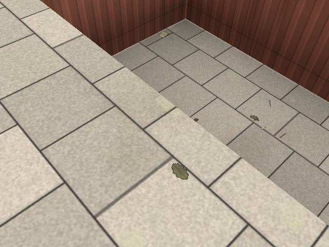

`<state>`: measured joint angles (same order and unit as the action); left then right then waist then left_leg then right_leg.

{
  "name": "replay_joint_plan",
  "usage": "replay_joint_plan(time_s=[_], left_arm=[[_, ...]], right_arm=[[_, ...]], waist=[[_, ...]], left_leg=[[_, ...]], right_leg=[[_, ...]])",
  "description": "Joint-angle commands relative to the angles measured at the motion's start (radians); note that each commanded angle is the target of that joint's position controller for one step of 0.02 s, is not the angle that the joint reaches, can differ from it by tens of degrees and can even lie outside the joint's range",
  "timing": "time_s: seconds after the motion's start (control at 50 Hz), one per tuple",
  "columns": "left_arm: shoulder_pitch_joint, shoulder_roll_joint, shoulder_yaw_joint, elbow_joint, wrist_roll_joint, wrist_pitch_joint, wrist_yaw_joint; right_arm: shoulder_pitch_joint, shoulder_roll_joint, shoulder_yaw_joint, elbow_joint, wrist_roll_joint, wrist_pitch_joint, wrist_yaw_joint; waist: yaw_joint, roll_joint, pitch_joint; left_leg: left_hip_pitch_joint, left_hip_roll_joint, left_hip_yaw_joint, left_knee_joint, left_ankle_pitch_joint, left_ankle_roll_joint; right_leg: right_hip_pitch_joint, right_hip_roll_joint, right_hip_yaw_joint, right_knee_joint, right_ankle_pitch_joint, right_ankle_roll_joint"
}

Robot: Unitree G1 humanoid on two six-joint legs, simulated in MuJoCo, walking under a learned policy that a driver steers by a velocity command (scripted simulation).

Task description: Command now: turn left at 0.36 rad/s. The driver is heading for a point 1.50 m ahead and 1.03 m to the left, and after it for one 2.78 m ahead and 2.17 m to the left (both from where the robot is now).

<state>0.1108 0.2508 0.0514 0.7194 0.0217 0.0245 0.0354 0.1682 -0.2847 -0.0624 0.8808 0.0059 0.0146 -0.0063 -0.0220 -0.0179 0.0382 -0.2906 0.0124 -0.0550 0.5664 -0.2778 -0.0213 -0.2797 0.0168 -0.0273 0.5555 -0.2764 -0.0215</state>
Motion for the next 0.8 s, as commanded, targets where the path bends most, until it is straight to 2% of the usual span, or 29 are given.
replay_joint_plan(time_s=[0.02,0.04,0.06,0.08,0.1,0.12,0.14,0.16,0.18,0.22,0.26,0.32,0.38,0.4,0.42,0.44,0.46,0.48,0.5,0.52,0.54,0.56,0.58,0.6,0.62,0.68,0.74,0.8], left_arm=[[0.014,0.099,0.049,-0.07,-0.005,-0.005,0.006],[0.027,0.102,0.054,-0.067,-0.006,-0.007,0.003],[0.059,0.107,0.061,-0.062,-0.005,-0.009,0.0],[0.097,0.125,0.069,-0.055,-0.004,-0.011,-0.001],[0.155,0.167,0.08,-0.042,-0.008,-0.016,-0.002],[0.18,0.191,0.083,-0.037,-0.002,-0.034,-0.002],[0.163,0.168,0.072,-0.042,0.003,-0.054,0.003],[0.115,0.158,0.068,-0.046,-0.014,-0.069,0.011],[0.088,0.153,0.065,-0.049,-0.024,-0.078,0.015],[0.093,0.162,0.068,-0.04,-0.018,-0.086,0.017],[0.123,0.172,0.075,-0.026,-0.013,-0.093,0.014],[0.154,0.212,0.092,-0.005,-0.025,-0.096,0.0],[0.173,0.235,0.102,0.014,-0.044,-0.091,-0.019],[0.165,0.236,0.103,0.018,-0.052,-0.086,-0.024],[0.145,0.235,0.101,0.02,-0.059,-0.08,-0.027],[0.14,0.22,0.094,0.021,-0.058,-0.079,-0.029],[0.15,0.171,0.075,0.022,-0.044,-0.081,-0.032],[0.105,0.082,0.045,-0.043,-0.004,-0.088,-0.027],[0.058,0.089,0.039,-0.095,-0.025,-0.121,-0.018],[-0.006,0.162,0.052,-0.107,-0.065,-0.144,-0.027],[0.007,0.17,0.05,-0.1,-0.066,-0.159,-0.031],[0.032,0.178,0.055,-0.073,-0.037,-0.165,-0.026],[0.05,0.184,0.061,-0.062,-0.016,-0.163,-0.025],[0.056,0.183,0.064,-0.058,-0.012,-0.155,-0.03],[0.052,0.17,0.062,-0.059,-0.01,-0.147,-0.034],[-0.033,0.119,0.045,-0.088,-0.007,-0.133,-0.035],[-0.152,0.076,0.025,-0.119,-0.017,-0.137,-0.051],[-0.235,0.086,0.023,-0.144,-0.031,-0.146,-0.069]], right_arm=[[-0.071,-0.179,-0.041,-0.082,0.005,-0.017,-0.013],[-0.072,-0.173,-0.041,-0.089,0.009,-0.013,-0.017],[-0.071,-0.154,-0.038,-0.094,0.014,-0.008,-0.019],[-0.087,-0.123,-0.031,-0.105,0.02,-0.005,-0.019],[-0.1,-0.098,-0.025,-0.121,0.027,-0.004,-0.018],[-0.142,-0.122,-0.032,-0.153,0.022,-0.008,-0.013],[-0.144,-0.152,-0.048,-0.155,0.024,-0.009,-0.008],[-0.11,-0.143,-0.052,-0.144,0.025,-0.008,-0.003],[-0.098,-0.128,-0.051,-0.136,0.024,-0.007,0.001],[-0.111,-0.098,-0.042,-0.138,0.023,-0.009,0.013],[-0.136,-0.071,-0.03,-0.151,0.022,-0.016,0.028],[-0.175,-0.039,-0.011,-0.18,0.016,-0.02,0.047],[-0.173,-0.071,-0.016,-0.191,0.02,-0.015,0.056],[-0.154,-0.079,-0.019,-0.187,0.021,-0.013,0.058],[-0.102,-0.084,-0.025,-0.17,0.019,-0.011,0.058],[-0.011,-0.113,-0.044,-0.141,0.018,-0.009,0.053],[0.157,-0.183,-0.084,-0.091,0.03,-0.006,0.041],[0.28,-0.33,-0.12,-0.074,0.03,-0.011,0.024],[0.247,-0.349,-0.106,-0.121,0.017,-0.046,0.034],[0.214,-0.256,-0.077,-0.125,0.012,-0.071,0.042],[0.181,-0.197,-0.06,-0.128,0.013,-0.083,0.041],[0.115,-0.153,-0.047,-0.142,0.016,-0.084,0.038],[0.064,-0.127,-0.037,-0.158,0.011,-0.082,0.032],[0.045,-0.119,-0.033,-0.172,0.002,-0.083,0.025],[0.049,-0.129,-0.036,-0.175,0.001,-0.087,0.018],[0.104,-0.161,-0.047,-0.16,0.014,-0.091,-0.003],[0.16,-0.163,-0.051,-0.145,0.019,-0.084,-0.015],[0.227,-0.163,-0.053,-0.126,0.027,-0.078,-0.019]], waist=[[0.034,0.193,-0.086],[0.035,0.163,-0.094],[0.047,0.108,-0.119],[0.066,0.003,-0.109],[0.09,-0.153,-0.096],[0.104,-0.196,-0.056],[0.079,-0.097,-0.029],[0.043,-0.067,-0.002],[0.034,-0.068,0.005],[0.048,-0.076,0.008],[0.066,-0.068,-0.004],[0.082,-0.079,-0.008],[0.079,-0.106,0.004],[0.063,-0.103,0.012],[0.026,-0.088,0.01],[-0.019,-0.066,-0.026],[-0.093,0.009,-0.12],[-0.113,0.299,-0.143],[-0.099,0.282,-0.227],[-0.108,0.162,-0.148],[-0.074,0.166,-0.104],[-0.034,0.099,-0.071],[0.0,0.105,-0.054],[0.018,0.118,-0.05],[0.024,0.102,-0.05],[0.011,0.059,-0.022],[-0.031,0.097,0.003],[-0.06,0.1,0.018]], left_leg=[[-0.041,0.154,-0.273,-0.172,0.201,0.157],[-0.071,0.133,-0.257,-0.147,0.183,0.143],[-0.117,0.093,-0.212,-0.102,0.049,0.119],[-0.229,0.026,-0.119,0.005,-0.145,0.079],[-0.357,-0.047,0.006,0.201,-0.253,0.049],[-0.471,0.017,0.006,0.433,-0.294,0.041],[-0.501,0.057,-0.044,0.548,-0.258,0.046],[-0.52,0.078,-0.061,0.576,-0.196,0.04],[-0.528,0.095,-0.059,0.571,-0.142,0.031],[-0.473,0.106,-0.008,0.519,-0.052,0.006],[-0.408,0.104,0.032,0.416,0.01,-0.009],[-0.285,0.089,0.085,0.234,0.01,-0.005],[-0.21,0.069,0.13,0.148,-0.031,0.024],[-0.174,0.059,0.147,0.112,-0.029,0.041],[-0.087,0.033,0.178,0.056,-0.009,0.063],[0.065,-0.018,0.209,0.027,-0.008,0.091],[0.298,-0.048,0.173,-0.009,-0.013,0.138],[0.503,0.21,-0.315,-0.147,-0.088,0.272],[0.558,0.341,-0.783,-0.35,-0.323,0.414],[0.536,0.354,-0.695,-0.381,-0.291,0.397],[0.469,0.319,-0.578,-0.353,-0.197,0.362],[0.377,0.274,-0.469,-0.332,-0.087,0.323],[0.291,0.232,-0.383,-0.34,0.008,0.301],[0.242,0.209,-0.341,-0.357,0.076,0.291],[0.224,0.196,-0.31,-0.367,0.167,0.294],[0.178,0.148,-0.211,-0.371,0.335,0.274],[0.117,0.103,-0.165,-0.366,0.308,0.234],[0.143,0.126,-0.216,-0.339,0.263,0.225]], right_leg=[[0.078,-0.002,0.021,0.017,0.039,-0.015],[0.112,-0.018,0.024,-0.004,0.059,-0.024],[0.162,-0.052,0.043,-0.054,-0.02,-0.041],[0.223,-0.128,0.118,-0.145,-0.166,-0.081],[0.279,-0.296,0.336,-0.299,-0.34,-0.168],[0.275,-0.461,0.52,-0.394,-0.379,-0.249],[0.246,-0.469,0.524,-0.402,-0.366,-0.258],[0.24,-0.433,0.445,-0.406,-0.341,-0.223],[0.246,-0.4,0.362,-0.414,-0.289,-0.189],[0.22,-0.338,0.196,-0.437,-0.16,-0.147],[0.215,-0.305,0.076,-0.435,-0.074,-0.134],[0.182,-0.3,-0.034,-0.419,-0.03,-0.13],[0.181,-0.34,-0.06,-0.383,-0.076,-0.13],[0.171,-0.352,-0.071,-0.359,-0.087,-0.122],[0.132,-0.347,-0.103,-0.297,-0.068,-0.105],[0.071,-0.319,-0.151,-0.165,0.066,-0.08],[-0.015,-0.259,-0.225,0.109,0.216,-0.033],[-0.368,-0.138,-0.253,0.561,-0.171,0.066],[-0.603,-0.011,0.013,0.762,-0.338,0.082],[-0.699,-0.065,0.079,0.803,-0.252,0.052],[-0.682,-0.103,0.084,0.748,-0.16,0.021],[-0.614,-0.136,0.092,0.676,-0.084,0.016],[-0.536,-0.153,0.1,0.591,-0.025,0.019],[-0.479,-0.153,0.099,0.546,0.017,0.024],[-0.459,-0.139,0.087,0.504,0.052,0.036],[-0.437,-0.095,0.065,0.294,0.197,0.07],[-0.345,-0.039,0.045,0.07,0.353,0.074],[-0.306,-0.018,0.064,-0.032,0.396,0.059]])
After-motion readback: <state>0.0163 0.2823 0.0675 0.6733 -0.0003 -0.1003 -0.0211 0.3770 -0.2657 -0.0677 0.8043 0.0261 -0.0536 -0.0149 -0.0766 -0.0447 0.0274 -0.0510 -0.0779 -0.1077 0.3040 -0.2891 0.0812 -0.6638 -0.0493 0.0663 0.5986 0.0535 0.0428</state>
